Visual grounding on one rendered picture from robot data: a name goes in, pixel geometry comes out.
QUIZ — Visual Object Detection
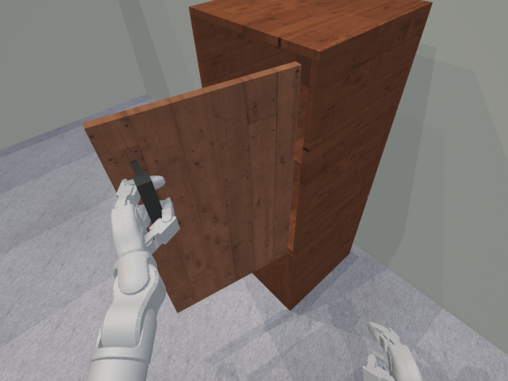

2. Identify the handle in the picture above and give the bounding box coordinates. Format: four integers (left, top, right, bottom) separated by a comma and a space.
130, 160, 162, 224

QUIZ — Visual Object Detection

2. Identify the robot left forearm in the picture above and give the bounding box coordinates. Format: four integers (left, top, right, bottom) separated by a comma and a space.
86, 251, 166, 381

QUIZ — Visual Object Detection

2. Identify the robot right hand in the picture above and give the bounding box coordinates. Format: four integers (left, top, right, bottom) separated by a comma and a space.
363, 322, 423, 381

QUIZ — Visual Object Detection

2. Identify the cupboard door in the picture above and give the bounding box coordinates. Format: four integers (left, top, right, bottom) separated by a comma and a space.
83, 61, 302, 313

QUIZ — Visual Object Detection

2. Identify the robot left hand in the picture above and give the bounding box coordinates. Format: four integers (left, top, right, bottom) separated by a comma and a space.
110, 175, 180, 259

